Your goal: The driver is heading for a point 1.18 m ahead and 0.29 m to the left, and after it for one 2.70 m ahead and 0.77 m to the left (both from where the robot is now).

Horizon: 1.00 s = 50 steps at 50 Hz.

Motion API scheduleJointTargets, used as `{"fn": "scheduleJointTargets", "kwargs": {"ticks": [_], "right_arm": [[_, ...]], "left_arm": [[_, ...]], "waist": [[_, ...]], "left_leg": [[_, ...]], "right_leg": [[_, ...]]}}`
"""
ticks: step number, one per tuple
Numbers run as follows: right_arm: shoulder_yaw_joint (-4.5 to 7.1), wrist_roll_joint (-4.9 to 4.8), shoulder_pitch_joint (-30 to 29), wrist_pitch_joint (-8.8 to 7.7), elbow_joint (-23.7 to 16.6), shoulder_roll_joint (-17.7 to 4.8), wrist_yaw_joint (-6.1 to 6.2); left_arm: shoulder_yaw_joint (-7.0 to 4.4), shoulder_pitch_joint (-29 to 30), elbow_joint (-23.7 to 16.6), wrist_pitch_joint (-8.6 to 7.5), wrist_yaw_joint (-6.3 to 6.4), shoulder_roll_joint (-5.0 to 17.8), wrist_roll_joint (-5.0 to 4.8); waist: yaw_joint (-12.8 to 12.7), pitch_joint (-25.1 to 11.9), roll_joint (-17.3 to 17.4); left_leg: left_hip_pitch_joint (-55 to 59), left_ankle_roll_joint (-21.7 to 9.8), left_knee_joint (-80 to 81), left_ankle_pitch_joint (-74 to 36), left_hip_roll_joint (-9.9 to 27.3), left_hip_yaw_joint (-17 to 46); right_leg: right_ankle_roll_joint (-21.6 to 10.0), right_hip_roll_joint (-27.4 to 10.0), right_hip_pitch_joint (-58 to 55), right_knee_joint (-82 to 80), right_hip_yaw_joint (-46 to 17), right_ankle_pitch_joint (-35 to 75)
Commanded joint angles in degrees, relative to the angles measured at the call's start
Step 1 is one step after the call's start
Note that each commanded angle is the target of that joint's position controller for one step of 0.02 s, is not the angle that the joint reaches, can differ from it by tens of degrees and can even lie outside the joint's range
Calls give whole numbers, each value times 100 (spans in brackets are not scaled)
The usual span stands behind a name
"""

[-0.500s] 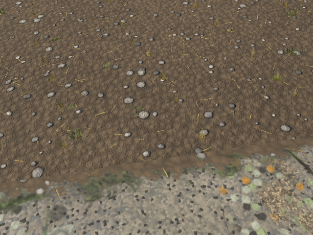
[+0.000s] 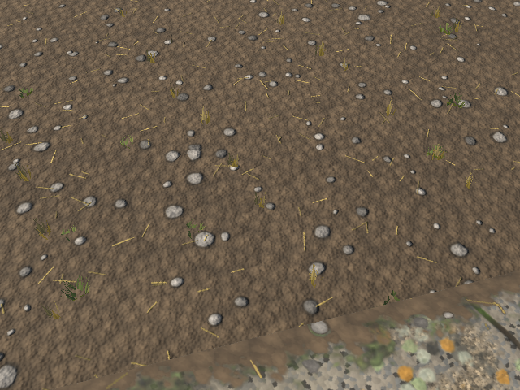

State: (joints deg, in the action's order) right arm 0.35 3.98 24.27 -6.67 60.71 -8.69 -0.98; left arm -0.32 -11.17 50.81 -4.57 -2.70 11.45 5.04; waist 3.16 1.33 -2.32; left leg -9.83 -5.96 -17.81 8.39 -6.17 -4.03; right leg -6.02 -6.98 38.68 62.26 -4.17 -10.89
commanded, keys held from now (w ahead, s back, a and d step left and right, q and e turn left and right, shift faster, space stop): w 0.32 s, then w+q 0.68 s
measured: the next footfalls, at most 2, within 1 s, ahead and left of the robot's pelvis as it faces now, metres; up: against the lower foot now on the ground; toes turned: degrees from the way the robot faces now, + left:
right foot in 0.30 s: +0.34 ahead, -0.16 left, +0.00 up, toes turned -2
left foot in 0.88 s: +0.53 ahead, +0.10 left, +0.00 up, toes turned +18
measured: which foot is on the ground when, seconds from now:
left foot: down 0.00-0.32, up 0.34-0.86, down 0.88-1.00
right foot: up 0.00-0.28, down 0.30-0.92, up 0.94-1.00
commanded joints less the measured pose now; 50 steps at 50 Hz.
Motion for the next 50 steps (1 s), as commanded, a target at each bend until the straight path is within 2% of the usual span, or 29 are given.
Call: {"fn": "scheduleJointTargets", "kwargs": {"ticks": [1, 3, 6, 9, 13, 15, 16, 17, 18, 19, 20, 22, 24, 28, 31, 33, 34, 35, 38, 41, 42, 43, 44, 45, 46, 47, 48, 49, 50], "right_arm": [[-29, 57, -344, -221, -438, -350, -96], [-22, -32, 264, -200, -219, -503, -211], [13, -26, 946, -158, 38, -629, -277], [14, 3, 1163, -71, 172, -535, -223], [109, -26, 1006, 66, 172, -697, -131], [193, -44, 867, 97, 131, -884, -105], [196, -4, 783, 64, 49, -830, -111], [-24, 100, 1447, 4, -75, -161, -198], [-18, 24, 937, 4, -136, -173, -320], [189, -113, -60, 1, -409, -554, -325], [275, -134, -271, -5, -393, -666, -208], [226, 13, -139, 69, -380, -248, -100], [200, -28, 23, 137, -343, 81, -166], [194, -113, -563, 121, -534, -48, -413], [184, -64, -1448, 182, -911, -161, -400], [206, -49, -1482, 306, -1001, -251, -409], [196, -9, -1017, 310, -882, -227, -467], [239, -39, -962, 282, -892, -363, -472], [300, -18, -1579, 236, -1217, -500, -402], [333, -63, -1756, 169, -1507, -511, -323], [333, -118, -2269, 179, -1665, -545, -291], [317, -166, -1937, 164, -1665, -467, -242], [456, -242, -900, 83, -1387, -689, -144], [579, -249, -72, -78, -1124, -992, -32], [695, -152, 693, -163, -996, -1357, 161], [529, 87, 2078, -156, -437, -1074, 128], [646, 162, 2282, -308, -76, -1117, 102], [560, 1, 1433, -389, -167, -860, 15], [432, -85, 805, -376, -223, -558, -98]], "left_arm": [[60, -139, -212, 81, -40, 25, -39], [60, 337, -352, 189, -69, 3, -60], [-40, 824, -497, 255, -30, 210, -98], [-101, 1352, -620, 250, 21, 204, -133], [-192, 1682, -649, 213, 21, 203, -199], [-335, 1254, -502, 90, 52, 465, -353], [-455, 421, -276, 14, 103, 782, -422], [-428, -1011, 45, -10, 113, 840, -375], [-454, -2270, 492, -22, 194, 860, -147], [-531, -2021, 613, -120, 249, 892, -28], [-509, -1226, 505, -169, 303, 755, -138], [-281, -687, 422, -162, 385, 42, -252], [-207, -776, 451, -209, 378, -217, -154], [-149, -1122, 607, -361, 278, -170, 58], [-88, -1470, 763, -382, 157, 19, 60], [-64, -1684, 881, -381, 44, 125, 99], [-83, -1804, 954, -369, 30, 227, 262], [-74, -1604, 902, -397, 43, 237, 259], [-36, -1939, 1010, -430, 196, 210, 170], [-156, -1817, 837, -388, 345, 549, 110], [-253, -1948, 953, -336, 347, 729, -216], [-289, -2037, 911, -273, 380, 832, -13], [-386, -1811, 852, -236, 391, 970, 36], [-403, -1696, 723, -225, 351, 928, 80], [-211, -2176, 586, -303, 275, 297, 189], [-179, -1023, 53, -368, -49, 205, 0], [-162, 509, -599, -418, -170, 146, -252], [-216, 906, -820, -370, -58, 296, -237], [-243, 625, -822, -294, 96, 342, -143]], "waist": [[-274, 193, 395], [-117, 203, 542], [44, 266, 572], [129, 305, 563], [33, 257, 661], [-315, -134, 648], [-586, -794, 414], [-856, -2308, -795], [-1355, -2223, -763], [-1353, -730, -229], [-999, 19, -130], [-534, 44, -138], [-317, 107, -45], [-305, 236, -111], [-369, 218, 24], [-276, 283, -145], [-113, 285, -68], [-23, 316, 81], [-229, 408, 8], [-205, 337, -116], [-414, 494, -215], [-286, 457, -410], [30, 86, -344], [314, -273, 20], [186, -1271, 1273], [1012, -1714, 1148], [1363, -234, 601], [926, 363, 459], [402, 130, 355]], "left_leg": [[-1303, -1001, 1180, -849, 1398, 881], [-878, -1041, 1078, -1503, 1491, 889], [605, -1106, 865, -2126, 1896, 1159], [1789, -964, 809, -2138, 2139, 1242], [1777, -693, 619, -2511, 2163, 1002], [1233, -388, -92, -3868, 1793, 666], [555, -56, -1036, -3674, 1375, 404], [-1660, 393, -2848, -1422, 533, 315], [-2781, 362, -4333, 2270, 222, 695], [-3433, 94, -5125, 2045, 637, 1260], [-3356, 0, -5207, 1568, 978, 1141], [-2740, -119, -4883, 841, 1245, 1156], [-2526, -125, -4815, 331, 1241, 1119], [-2925, 43, -4124, -831, 1326, 917], [-2670, 229, -2869, -1588, 1278, 687], [-2517, 279, -3019, -1572, 1199, 647], [-2306, 253, -3880, -1979, 1196, 740], [-2583, 197, -3829, -1937, 1239, 908], [-3206, 132, -3847, -836, 1198, 727], [-2625, 140, -3541, 425, 961, 258], [-2654, 206, -2342, 1671, 822, -22], [-2051, 102, -2696, 985, 755, -41], [-1302, 13, -2382, 658, 482, -43], [66, -267, -2103, -120, 167, -170], [2607, -1520, -2083, -1999, 970, 1737], [3913, -2319, -694, -1795, 2035, 4041], [3334, -1720, -461, -891, 2121, 3971], [2051, -1547, -738, -683, 2129, 3616], [1012, -1653, -848, -937, 2018, 3272]], "right_leg": [[182, -92, -762, -1277, 346, 1370], [348, 75, -812, -1865, 454, 1702], [363, 146, -102, -2551, 299, 1562], [224, 167, 363, -3108, 206, 1178], [80, 413, -673, -3508, 504, 712], [-191, 702, -2281, -3661, 792, 1133], [-541, 576, -3764, -3230, 578, 1646], [-1683, -727, -6843, -3468, -1414, 1434], [-1856, -1624, -7281, -4441, -3122, 1040], [-1177, -1427, -5907, -4830, -2607, -217], [-919, -1283, -4656, -5067, -1825, -581], [-758, -971, -3753, -5440, -948, 103], [-665, -813, -3399, -5602, -287, 836], [-713, -680, -3172, -5559, 697, 2423], [-706, -563, -2986, -5473, 1196, 3090], [-704, -687, -2925, -5453, 1248, 3329], [-698, -780, -2847, -5146, 1281, 3335], [-649, -812, -3047, -4994, 1347, 3196], [-572, -978, -4137, -4617, 1289, 3523], [-396, -1023, -4381, -4038, 1616, 4936], [-449, -1040, -4622, -4077, 1672, 5025], [-392, -1210, -4539, -3730, 1627, 5825], [-350, -1109, -4445, -2882, 1778, 5845], [-227, -857, -3564, -1606, 1861, 5411], [565, -19, -1271, 424, 1741, 2015], [680, 1205, 618, 2378, 984, -2702], [369, 914, 2085, 2046, -55, -2456], [478, 503, 1831, 1808, -370, -2182], [424, 419, 980, 1680, -378, -1890]]}}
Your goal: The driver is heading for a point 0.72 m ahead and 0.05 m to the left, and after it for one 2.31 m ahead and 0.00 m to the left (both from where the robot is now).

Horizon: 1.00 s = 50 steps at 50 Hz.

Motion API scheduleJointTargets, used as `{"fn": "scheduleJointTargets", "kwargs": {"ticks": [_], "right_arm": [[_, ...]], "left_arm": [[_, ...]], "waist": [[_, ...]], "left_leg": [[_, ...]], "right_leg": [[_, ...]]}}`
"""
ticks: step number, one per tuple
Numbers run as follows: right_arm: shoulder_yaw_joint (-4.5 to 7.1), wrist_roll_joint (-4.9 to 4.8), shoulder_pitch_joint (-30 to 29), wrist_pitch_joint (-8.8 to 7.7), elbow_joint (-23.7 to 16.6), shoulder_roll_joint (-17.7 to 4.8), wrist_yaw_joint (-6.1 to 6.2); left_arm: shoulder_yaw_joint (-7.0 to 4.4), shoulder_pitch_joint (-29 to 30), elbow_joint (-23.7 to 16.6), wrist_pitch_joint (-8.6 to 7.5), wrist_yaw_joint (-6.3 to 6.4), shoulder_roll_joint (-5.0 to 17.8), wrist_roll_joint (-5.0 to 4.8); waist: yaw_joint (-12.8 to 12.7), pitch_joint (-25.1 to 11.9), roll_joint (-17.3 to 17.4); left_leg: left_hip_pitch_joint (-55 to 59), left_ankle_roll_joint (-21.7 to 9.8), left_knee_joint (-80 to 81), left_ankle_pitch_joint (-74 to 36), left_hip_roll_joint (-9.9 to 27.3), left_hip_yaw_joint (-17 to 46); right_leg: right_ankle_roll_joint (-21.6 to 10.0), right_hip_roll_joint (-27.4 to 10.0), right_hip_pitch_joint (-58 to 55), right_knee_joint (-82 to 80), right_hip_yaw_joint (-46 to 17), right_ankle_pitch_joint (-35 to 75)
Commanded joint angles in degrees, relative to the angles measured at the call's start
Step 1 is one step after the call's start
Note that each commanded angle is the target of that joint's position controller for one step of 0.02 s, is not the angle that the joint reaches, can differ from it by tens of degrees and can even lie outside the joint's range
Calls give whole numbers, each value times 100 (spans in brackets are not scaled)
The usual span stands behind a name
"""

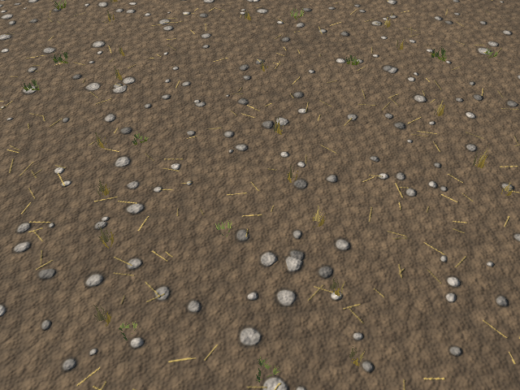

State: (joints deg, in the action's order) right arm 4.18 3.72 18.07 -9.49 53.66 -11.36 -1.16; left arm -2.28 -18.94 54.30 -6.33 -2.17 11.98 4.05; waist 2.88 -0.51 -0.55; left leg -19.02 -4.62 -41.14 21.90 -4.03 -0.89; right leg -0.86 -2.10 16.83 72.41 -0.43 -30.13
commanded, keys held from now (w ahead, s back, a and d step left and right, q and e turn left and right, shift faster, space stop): w+q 0.28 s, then w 0.44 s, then w+e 0.22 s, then e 0.06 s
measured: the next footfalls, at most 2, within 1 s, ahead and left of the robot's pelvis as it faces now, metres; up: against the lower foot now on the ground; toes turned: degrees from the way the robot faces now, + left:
right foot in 0.32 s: +0.33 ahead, -0.12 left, -0.17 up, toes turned +12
left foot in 0.72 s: +0.53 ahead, +0.21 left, -0.17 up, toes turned +17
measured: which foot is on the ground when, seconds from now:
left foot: down 0.00-0.30, up 0.32-0.70, down 0.72-1.00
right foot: up 0.00-0.30, down 0.32-0.74, up 0.76-1.00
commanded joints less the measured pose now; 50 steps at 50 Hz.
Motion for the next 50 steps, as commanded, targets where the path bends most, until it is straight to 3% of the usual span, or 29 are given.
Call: {"fn": "scheduleJointTargets", "kwargs": {"ticks": [1, 3, 5, 6, 7, 9, 12, 13, 14, 16, 17, 18, 19, 20, 21, 22, 23, 25, 26, 29, 33, 36, 37, 38, 39, 40, 42, 44, 50], "right_arm": [[-45, -61, 941, -81, 436, -128, -175], [-196, -110, 196, 34, 116, 12, -207], [-244, 49, 24, 10, -153, -182, -68], [-338, 123, 395, -65, -109, 38, 95], [-298, 98, 512, -57, -91, -159, 178], [-294, 125, 962, 1, -34, -497, 101], [-409, -31, 1810, 46, 114, -280, -15], [-89, -902, 914, 324, -142, -528, 339], [-90, -868, 1127, 554, -108, -541, 468], [-127, -609, 1706, 773, 164, -163, 426], [-225, -563, 2054, 677, 286, 321, 270], [-314, -797, 2177, 570, 39, 132, 257], [-273, -791, 1872, 435, -95, -203, 224], [-321, -960, 1034, 359, -601, -160, 251], [-245, -897, 175, 439, -720, -307, 382], [-267, -864, -272, 528, -872, -211, 420], [-226, -805, -675, 612, -952, -175, 416], [-233, -548, -630, 598, -1130, -119, 359], [-173, -328, -555, 537, -1091, -165, 321], [-192, -464, -946, 492, -1139, -13, 146], [-192, -495, -1878, 527, -1530, -209, 22], [96, -459, -797, 484, -1275, -767, 9], [260, -410, 455, 480, -1016, -1295, 55], [367, -448, 1086, 485, -798, -1789, 3], [258, -422, 1398, 470, -735, -1331, -7], [182, -401, 858, 447, -762, -1181, 25], [66, -371, -403, 382, -945, -794, 12], [31, -301, -690, 309, -860, -530, 2], [89, -265, -357, 296, -435, -692, 230]], "left_arm": [[26, 976, -1105, -7, 145, -14, 51], [17, 731, -1112, 219, 207, -50, 132], [151, 457, -1196, 221, 108, -178, 229], [166, 702, -1267, 152, 41, -6, 239], [205, 761, -1287, 132, 13, -5, 134], [273, 905, -1423, 238, -28, -98, 27], [233, 1486, -1566, 392, -11, 241, 210], [-89, 2181, -1730, 99, 120, 624, -898], [-58, 2047, -1565, -44, 108, 568, -953], [-173, 379, -934, -102, 53, 456, -596], [-256, -1258, -441, -92, -8, 619, -489], [-353, -1950, -86, -56, -67, 1020, -603], [-311, -1793, -219, 44, -83, 729, -656], [-533, -1735, 81, 102, 28, 1510, -639], [-321, -1233, -9, 154, 151, 807, -493], [-194, -769, 34, 147, 215, 618, -404], [47, -207, 14, 12, 201, 35, -396], [120, 666, -140, 39, 234, 139, -341], [46, 644, -193, 31, 288, 450, -266], [-108, 10, -11, -31, 403, 1044, -554], [-214, -597, 191, 195, 395, 980, -650], [-210, -742, 227, 291, 302, 960, -522], [-114, -655, 19, 260, 272, 731, -421], [141, -1190, -54, 101, 189, -41, -475], [-54, -917, 64, -20, 168, 573, -637], [-157, -349, -162, -35, 205, 851, -734], [-224, 106, -321, 90, 344, 808, -570], [-249, -146, -245, 268, 338, 612, -580], [-325, 452, -525, 365, 316, 487, -511]], "waist": [[-84, 438, 120], [-510, 500, 242], [-699, 246, 302], [-380, 155, 137], [-201, 149, -18], [-182, 373, 163], [157, 852, 77], [330, 609, -33], [501, 457, -17], [137, -305, 81], [-426, -1251, -774], [-646, -1865, -1342], [-768, -1975, -965], [-751, -1671, -1379], [-684, -979, 49], [-512, -287, 25], [-235, 655, 264], [253, 1142, -187], [169, 816, -489], [-59, 175, -541], [-483, 601, -289], [58, -154, -311], [531, -1121, 260], [371, -2167, 1895], [629, -2229, 1242], [460, -1291, 1016], [-121, -472, 534], [-444, -394, 647], [-490, -37, 358]], "left_leg": [[791, -1712, 1549, -2442, 1695, 2550], [-958, -1304, 1774, -1701, 1047, 1818], [-2289, -971, 1331, -1235, 409, 1189], [-1678, -794, 924, -718, 210, 1232], [-2019, -631, 459, -121, -19, 1015], [-2902, -775, 314, 911, 65, 1355], [-1066, -1003, -457, 1794, 496, 2789], [217, -857, -1034, 215, 318, 2679], [690, -720, -1868, -304, 140, 2489], [-542, -481, -3742, 43, -140, 1643], [-2894, -249, -5991, 3004, -514, 1277], [-4750, -105, -8079, 3141, -268, 1285], [-5164, -148, -8033, 2384, 221, 1343], [-5914, 49, -8209, 1561, 397, 856], [-5900, 182, -8146, 930, 588, 598], [-5597, 274, -7837, 608, 759, 758], [-5480, 197, -6525, -24, 940, 1311], [-3559, 303, -3638, -956, 986, 729], [-2174, 411, -2541, -2175, 879, 322], [-752, 550, -641, -3188, 749, 245], [-1790, 218, 814, -1991, 696, 127], [111, -127, 1060, -1485, 340, -121], [2252, -497, 676, -2399, 1252, 948], [4136, -1366, 1595, -1067, 2658, 3699], [4168, -1294, 2048, -420, 2668, 4347], [3353, -994, 2102, -769, 2556, 3407], [1530, -682, 2500, -1695, 2084, 2040], [876, -522, 2865, -1877, 1812, 1405], [1012, -330, 2940, -4270, 1749, 82]], "right_leg": [[-192, -167, 2486, 331, -676, 340], [-166, -165, 1516, -692, -325, 1171], [-162, -66, 300, -1214, 157, 3075], [-101, -180, 866, -2069, -414, 4667], [-66, -147, 374, -3217, -274, 5801], [222, 33, -783, -3482, 222, 5371], [191, -287, 276, -4943, -402, 4603], [186, -82, 990, -6214, -738, 4699], [183, -248, 707, -7029, -599, 5787], [90, -482, -1602, -5837, -114, 7011], [-361, -1315, -4484, -3969, -626, 8820], [-1101, -2288, -5884, -3160, -1629, 7229], [-1265, -2190, -5375, -3480, -1755, 5458], [-2105, -2842, -4893, -4641, -3167, 2001], [-2019, -2729, -3684, -5564, -3321, 450], [-2016, -2765, -2484, -5746, -3474, 690], [-1504, -2290, -1210, -5820, -2806, 854], [-885, -985, 1291, -6248, -738, 1488], [-855, -586, 1908, -6292, -209, 2249], [-912, -840, 1161, -6509, -196, 2834], [-838, -1429, -1065, -6084, -597, 2757], [-546, -1001, -1169, -4376, -146, 4473], [-316, -612, 218, -2353, 229, 3712], [-23, 362, 2381, -133, 74, 113], [-114, 346, 3008, 647, -965, -209], [-196, 152, 3464, 790, -832, 268], [-185, -327, 2812, -17, -620, 1331], [-207, -478, 2160, -306, -680, 1727], [-106, -191, 2666, -1322, -841, 2904]]}}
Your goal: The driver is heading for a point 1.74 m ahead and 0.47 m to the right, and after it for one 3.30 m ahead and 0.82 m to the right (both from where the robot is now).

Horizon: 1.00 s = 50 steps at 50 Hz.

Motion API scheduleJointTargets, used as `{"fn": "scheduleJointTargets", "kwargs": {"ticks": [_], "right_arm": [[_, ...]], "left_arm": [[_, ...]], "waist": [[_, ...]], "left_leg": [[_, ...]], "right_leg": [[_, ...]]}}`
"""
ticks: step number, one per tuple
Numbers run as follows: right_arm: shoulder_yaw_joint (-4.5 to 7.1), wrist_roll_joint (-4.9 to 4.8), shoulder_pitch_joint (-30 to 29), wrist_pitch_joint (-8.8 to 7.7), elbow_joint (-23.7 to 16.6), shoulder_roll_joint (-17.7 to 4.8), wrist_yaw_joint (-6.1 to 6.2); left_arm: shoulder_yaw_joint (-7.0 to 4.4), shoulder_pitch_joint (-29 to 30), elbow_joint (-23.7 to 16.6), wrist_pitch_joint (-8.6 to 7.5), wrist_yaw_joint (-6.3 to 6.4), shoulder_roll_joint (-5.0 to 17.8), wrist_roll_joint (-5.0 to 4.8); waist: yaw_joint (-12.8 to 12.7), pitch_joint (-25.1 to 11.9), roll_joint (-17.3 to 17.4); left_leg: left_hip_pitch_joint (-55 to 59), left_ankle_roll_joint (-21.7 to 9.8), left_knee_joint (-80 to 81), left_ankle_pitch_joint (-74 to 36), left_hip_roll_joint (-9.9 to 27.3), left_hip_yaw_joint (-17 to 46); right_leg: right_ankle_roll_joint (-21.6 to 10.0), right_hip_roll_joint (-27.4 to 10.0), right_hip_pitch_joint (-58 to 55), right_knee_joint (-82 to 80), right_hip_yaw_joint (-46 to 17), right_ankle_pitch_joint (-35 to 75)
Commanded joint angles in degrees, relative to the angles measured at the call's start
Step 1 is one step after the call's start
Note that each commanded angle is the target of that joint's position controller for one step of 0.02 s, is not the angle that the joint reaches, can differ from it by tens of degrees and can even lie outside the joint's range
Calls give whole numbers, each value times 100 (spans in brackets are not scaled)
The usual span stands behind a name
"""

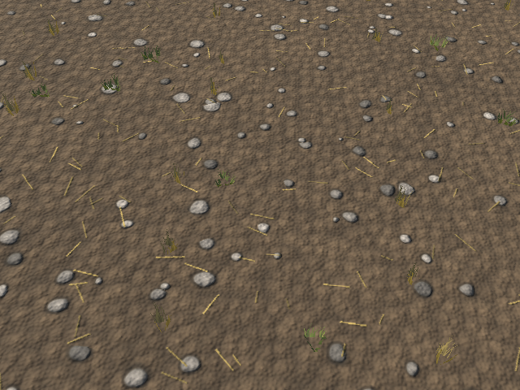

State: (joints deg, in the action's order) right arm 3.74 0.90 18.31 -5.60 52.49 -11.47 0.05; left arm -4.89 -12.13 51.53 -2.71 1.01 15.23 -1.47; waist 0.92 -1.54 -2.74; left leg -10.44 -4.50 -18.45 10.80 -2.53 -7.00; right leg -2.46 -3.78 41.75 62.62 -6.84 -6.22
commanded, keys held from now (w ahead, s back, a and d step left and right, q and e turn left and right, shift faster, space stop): e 0.64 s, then no key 0.36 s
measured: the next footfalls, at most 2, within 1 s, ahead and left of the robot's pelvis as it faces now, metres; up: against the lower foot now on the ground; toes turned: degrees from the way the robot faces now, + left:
right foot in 0.26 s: +0.25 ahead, -0.12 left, +0.00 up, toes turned -9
left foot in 0.74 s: +0.29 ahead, +0.09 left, +0.00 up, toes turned -29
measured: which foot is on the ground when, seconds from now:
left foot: down 0.00-0.28, up 0.30-0.72, down 0.74-1.00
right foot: up 0.00-0.24, down 0.26-0.74, up 0.76-1.00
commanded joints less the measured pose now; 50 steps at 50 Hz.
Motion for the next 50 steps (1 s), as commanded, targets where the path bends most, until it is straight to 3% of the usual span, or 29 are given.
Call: {"fn": "scheduleJointTargets", "kwargs": {"ticks": [1, 4, 7, 11, 12, 13, 14, 15, 16, 17, 18, 19, 20, 23, 27, 30, 33, 36, 37, 38, 39, 40, 41, 42, 43, 46, 48, 50], "right_arm": [[127, 14, -435, -66, -303, -701, 157], [137, -27, -479, 21, -262, -872, 290], [168, -119, -310, 145, -162, -997, 380], [284, -221, -542, 295, -281, -1254, 393], [306, -250, -642, 329, -346, -1296, 402], [289, -263, -668, 342, -397, -1259, 383], [188, -56, -534, 290, -573, -1016, 322], [28, 98, 51, 203, -748, -630, 171], [124, -27, -197, 128, -654, -1049, 35], [136, -164, -694, 177, -836, -1100, 37], [144, -101, -854, 270, -797, -988, 125], [184, -17, -931, 381, -808, -1046, 221], [176, 1, -915, 464, -843, -964, 233], [118, -32, -865, 515, -927, -710, 284], [118, -69, -1202, 544, -1093, -791, 322], [121, -98, -1358, 515, -1184, -814, 287], [127, -134, -1279, 420, -1203, -860, 205], [160, -93, -839, 344, -1095, -899, 69], [236, 26, -739, 356, -1132, -1220, 58], [342, 173, -861, 417, -1148, -1744, 75], [304, 248, -904, 391, -1291, -1462, 83], [257, 158, -1137, 374, -1404, -1292, 108], [212, 48, -1339, 379, -1431, -1130, 112], [161, -61, -1392, 386, -1436, -990, 109], [98, -89, -1360, 396, -1410, -877, 109], [25, -38, -1270, 450, -1343, -742, 83], [53, -50, -1128, 489, -1299, -885, 89], [102, -71, -893, 517, -1238, -1110, 86]], "left_arm": [[-58, -65, -344, -4, -23, 137, 62], [20, 466, -623, 22, -123, -39, 130], [72, 889, -922, 86, -238, -77, 160], [-24, 690, -1178, 82, -374, 260, 141], [-84, 327, -1129, 63, -385, 389, 120], [-207, -331, -998, 22, -352, 667, 126], [-368, -668, -1032, 31, -209, 1290, 166], [-378, -401, -1239, 29, -188, 1633, 244], [-275, -411, -1382, 114, -194, 1201, 277], [-202, 81, -1509, 131, -191, 943, 214], [-161, 367, -1536, 177, -176, 744, 82], [-113, 495, -1571, 214, -148, 589, 24], [-121, 515, -1597, 246, -136, 614, 75], [-204, 398, -1689, 283, -41, 824, 167], [-250, 380, -1828, 379, 99, 957, 85], [-243, 378, -1910, 449, 135, 933, 104], [-223, 320, -1962, 494, 133, 894, 113], [-137, 260, -1988, 546, 146, 733, 63], [-77, 67, -1998, 537, 148, 523, 102], [-68, -13, -2176, 471, 119, 454, 58], [-203, 148, -2170, 361, 97, 934, 157], [-295, 79, -2021, 350, 72, 1147, 113], [-284, -62, -1832, 408, 86, 1021, 102], [-246, -139, -1749, 472, 112, 867, 130], [-182, -172, -1705, 517, 108, 648, 135], [-37, 57, -1768, 541, 81, 305, 86], [52, 329, -1835, 528, 51, 152, 103], [8, 391, -1826, 516, 38, 306, 51]], "waist": [[-286, 92, 610], [-136, 143, 672], [22, 139, 671], [-132, -109, 838], [-305, -288, 817], [-637, -623, 518], [-635, -1199, -447], [-111, -2131, -1365], [-478, -2436, -446], [-395, -1782, -122], [-213, -1095, 494], [-119, -792, 430], [-1, -627, 229], [31, -727, -185], [-89, -847, -359], [-174, -691, -558], [-214, -712, -720], [11, -719, -633], [-66, -703, 5], [-350, -407, 1793], [-126, -498, 1822], [-183, -441, 1282], [-289, -340, 968], [-293, -286, 888], [-289, -257, 853], [-221, -259, 1158], [-37, -289, 1414], [94, -233, 1511]], "left_leg": [[103, -266, 625, -3405, 1524, 456], [24, -134, 494, -3649, 1390, -52], [564, -203, 170, -3761, 1600, -128], [1073, -221, -905, -4897, 1801, -139], [1077, -123, -1542, -5114, 1714, -186], [789, 138, -2703, -4610, 1362, -353], [-787, 522, -4535, -1706, 854, -393], [-2665, 806, -6412, 2964, -323, 531], [-2874, 676, -6722, 2661, 3, 1502], [-3093, 619, -6515, 2110, 174, 1419], [-3099, 661, -5907, 1729, 382, 1308], [-2879, 683, -5353, 1514, 502, 1262], [-2496, 675, -4989, 1364, 459, 1169], [-2228, 776, -4081, 1150, 260, 1098], [-2099, 862, -3336, 718, 206, 1282], [-1913, 841, -2847, 689, 132, 1314], [-1567, 748, -2201, 821, 77, 1279], [-364, 492, -638, -47, 204, 1085], [189, 176, -313, -418, 1052, 1816], [267, -703, 23, -1627, 2092, 3147], [-52, -1356, 170, -1882, 2687, 3901], [-97, -1254, 27, -1856, 2423, 3419], [-105, -925, -119, -1783, 1981, 2831], [-9, -740, -194, -1735, 1755, 2542], [-50, -710, -216, -1923, 1637, 2332], [52, -626, -204, -1735, 1245, 1769], [116, -623, -230, -1521, 1200, 1726], [186, -713, -297, -1433, 1327, 1949]], "right_leg": [[79, 44, 56, -731, -63, 779], [108, 103, -466, -1824, 492, 1386], [94, 118, -458, -2307, 720, 1165], [-230, 409, -933, -2709, 1090, -166], [-360, 594, -1408, -3066, 1187, -189], [-580, 739, -2437, -3827, 1090, 852], [-1080, -386, -4118, -3564, -493, 3779], [-2598, -1871, -5765, -3659, -3095, 4990], [-2437, -1666, -5473, -3922, -2745, 3831], [-2066, -1386, -4844, -4030, -2046, 3000], [-1661, -1025, -4002, -4167, -1531, 2286], [-1450, -804, -3343, -4271, -1306, 1748], [-1351, -579, -2784, -4379, -1196, 1502], [-1294, -383, -2570, -4370, -1169, 1645], [-1077, -315, -2551, -4413, -1517, 75], [-967, -241, -2453, -4448, -1800, -689], [-897, -266, -2689, -4268, -2038, -477], [-591, 0, -2449, -3769, -1885, -67], [-303, 368, -1902, -3073, -1496, -883], [34, 1342, -882, -2040, -345, -2439], [311, 1156, -755, -606, -436, -3004], [382, 1093, -733, 125, -543, -2674], [472, 1052, -758, 380, -487, -2368], [552, 1022, -699, 563, -471, -2115], [622, 1019, -811, 672, -449, -1958], [751, 771, -1307, -568, -17, -1708], [777, 508, -1883, -1763, 332, -1846], [753, 513, -2246, -2582, 534, -1863]]}}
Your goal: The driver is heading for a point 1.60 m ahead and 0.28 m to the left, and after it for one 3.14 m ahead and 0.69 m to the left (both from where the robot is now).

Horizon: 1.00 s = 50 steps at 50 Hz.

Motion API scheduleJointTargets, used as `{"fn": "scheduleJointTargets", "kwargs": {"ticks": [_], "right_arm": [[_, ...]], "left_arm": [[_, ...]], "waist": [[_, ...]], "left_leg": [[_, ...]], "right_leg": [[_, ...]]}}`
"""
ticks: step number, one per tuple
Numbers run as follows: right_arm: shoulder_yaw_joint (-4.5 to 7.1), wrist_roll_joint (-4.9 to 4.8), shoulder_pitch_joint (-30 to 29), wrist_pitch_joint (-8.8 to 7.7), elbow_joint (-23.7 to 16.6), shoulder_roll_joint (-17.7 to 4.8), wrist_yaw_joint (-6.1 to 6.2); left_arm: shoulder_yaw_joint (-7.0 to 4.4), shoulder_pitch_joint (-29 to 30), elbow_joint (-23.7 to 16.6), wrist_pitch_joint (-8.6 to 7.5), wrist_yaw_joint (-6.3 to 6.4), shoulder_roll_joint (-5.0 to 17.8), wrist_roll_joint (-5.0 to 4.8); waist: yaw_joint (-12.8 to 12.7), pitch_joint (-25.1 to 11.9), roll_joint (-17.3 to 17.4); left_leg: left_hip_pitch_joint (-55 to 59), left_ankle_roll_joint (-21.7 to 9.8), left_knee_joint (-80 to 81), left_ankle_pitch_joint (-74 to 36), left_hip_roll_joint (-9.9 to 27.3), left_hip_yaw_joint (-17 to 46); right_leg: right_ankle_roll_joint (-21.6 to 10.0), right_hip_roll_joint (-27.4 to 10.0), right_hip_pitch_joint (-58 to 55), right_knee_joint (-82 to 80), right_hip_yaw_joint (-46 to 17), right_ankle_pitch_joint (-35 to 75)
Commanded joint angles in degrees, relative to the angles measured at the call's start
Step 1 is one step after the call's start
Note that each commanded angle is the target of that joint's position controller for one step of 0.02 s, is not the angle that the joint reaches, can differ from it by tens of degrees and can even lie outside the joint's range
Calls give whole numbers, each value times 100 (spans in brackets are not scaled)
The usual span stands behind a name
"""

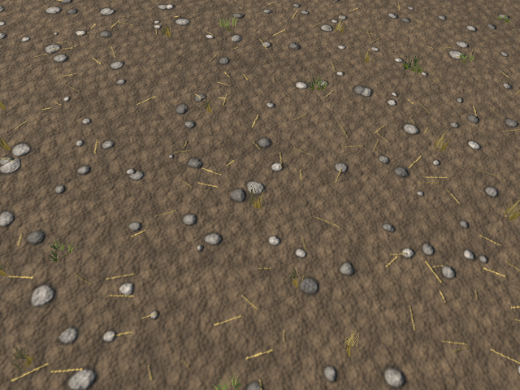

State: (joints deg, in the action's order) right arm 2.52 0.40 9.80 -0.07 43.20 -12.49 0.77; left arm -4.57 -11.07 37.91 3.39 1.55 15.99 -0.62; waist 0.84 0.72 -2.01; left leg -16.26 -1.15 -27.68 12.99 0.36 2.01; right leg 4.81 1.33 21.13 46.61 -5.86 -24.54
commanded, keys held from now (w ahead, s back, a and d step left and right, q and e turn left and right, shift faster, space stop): no key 1.00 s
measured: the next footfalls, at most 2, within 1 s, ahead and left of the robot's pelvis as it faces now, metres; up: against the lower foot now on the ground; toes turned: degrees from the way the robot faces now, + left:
right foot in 0.08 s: +0.01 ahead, -0.15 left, +0.00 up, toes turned +3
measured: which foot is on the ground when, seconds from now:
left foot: down 0.00-1.00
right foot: up 0.00-0.06, down 0.08-1.00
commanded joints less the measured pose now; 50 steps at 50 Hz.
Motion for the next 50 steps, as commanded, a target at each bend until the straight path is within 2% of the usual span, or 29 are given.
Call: {"fn": "scheduleJointTargets", "kwargs": {"ticks": [1, 2, 3, 4, 5, 6, 7, 8, 10, 17, 25, 50], "right_arm": [[218, -55, -58, -32, -302, -1031, 12], [193, -105, -65, -40, -275, -992, 6], [172, -125, 72, -79, -220, -946, -4], [132, -74, 132, -152, -214, -869, -33], [111, 54, 255, -252, -247, -795, -109], [75, 58, 242, -307, -210, -638, -142], [84, 67, -122, -296, -207, -766, -143], [89, 51, -290, -260, -220, -731, -131], [87, 35, -271, -161, -199, -683, -90], [102, 16, -126, -101, 10, -644, -24], [118, -8, -28, -76, 288, -663, 42], [106, -58, 144, 13, 1267, -540, 166]], "left_arm": [[-47, 164, -387, -104, -16, 277, -46], [-49, 6, -283, -120, -19, 264, -30], [-50, -58, -225, -133, -20, 317, 15], [-65, -140, -253, -143, 2, 489, 81], [-129, -210, -258, -137, 32, 820, 128], [-130, -168, -113, -148, -22, 673, 124], [-68, -59, -173, -179, -79, 377, 135], [-16, -14, -148, -214, -91, 239, 181], [-8, 17, -150, -294, -92, 296, 166], [63, -130, -91, -378, -33, 223, 134], [102, -288, 67, -426, -25, 133, 123], [146, -771, 1072, -457, 83, 29, 80]], "waist": [[38, -428, 1382], [-69, -370, 1308], [-68, -376, 1217], [-58, -555, 942], [145, -756, 229], [171, -812, -474], [-23, -583, -331], [-39, -439, -243], [-20, -169, -245], [11, 19, -23], [-6, -53, 173], [-6, 107, 214]], "left_leg": [[746, -1028, 547, -1685, 1040, 1087], [656, -937, 460, -1797, 990, 1065], [514, -773, 424, -1862, 947, 1082], [254, -503, 332, -1634, 883, 1025], [-76, -255, 35, -1209, 521, 626], [162, -12, 81, -554, 171, 159], [304, 142, -62, -380, 115, 63], [332, 149, -95, -389, 115, 43], [324, 89, -132, -510, 127, 63], [387, 107, -120, -444, 134, 103], [440, 125, -115, -523, 157, 140], [467, 66, 67, -509, 117, 107]], "right_leg": [[-35, 13, -433, -1584, 501, 406], [-135, 31, -788, -2384, 550, 1071], [-258, -41, -1158, -2740, 401, 1578], [-410, -360, -1655, -2636, 60, 2180], [-594, -763, -2041, -2081, -210, 3320], [-797, -700, -1522, -1983, -173, 2435], [-808, -591, -1119, -2146, -203, 1784], [-745, -569, -879, -2232, -199, 1490], [-655, -487, -607, -2245, -138, 1362], [-625, -415, -359, -2210, -116, 1082], [-604, -316, -434, -2116, 2, 1177], [-494, -168, -532, -2187, 247, 1331]]}}
Velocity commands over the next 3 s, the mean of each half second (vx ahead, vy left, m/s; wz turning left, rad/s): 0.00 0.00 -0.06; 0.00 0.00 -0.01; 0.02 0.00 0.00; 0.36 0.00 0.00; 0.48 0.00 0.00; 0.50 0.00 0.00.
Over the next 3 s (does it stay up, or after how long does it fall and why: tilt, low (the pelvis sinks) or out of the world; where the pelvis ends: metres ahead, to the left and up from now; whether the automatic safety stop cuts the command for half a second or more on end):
stays up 0.73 0.01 0.01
